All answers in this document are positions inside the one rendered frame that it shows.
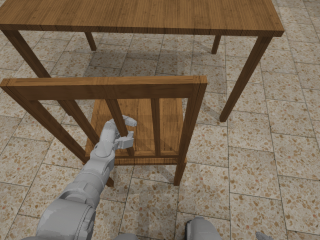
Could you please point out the table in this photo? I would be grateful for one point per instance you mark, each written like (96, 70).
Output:
(254, 18)

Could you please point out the chair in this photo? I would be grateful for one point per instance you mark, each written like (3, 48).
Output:
(161, 137)

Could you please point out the left robot upper arm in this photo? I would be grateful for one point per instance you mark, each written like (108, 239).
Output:
(66, 220)

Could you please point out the right robot thigh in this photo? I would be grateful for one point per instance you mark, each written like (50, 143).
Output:
(202, 229)

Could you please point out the left robot forearm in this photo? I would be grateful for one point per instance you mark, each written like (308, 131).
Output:
(92, 178)

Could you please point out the robot left hand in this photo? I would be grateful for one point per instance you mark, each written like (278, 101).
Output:
(111, 134)

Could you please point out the right robot shin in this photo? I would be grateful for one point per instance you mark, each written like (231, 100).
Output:
(198, 217)

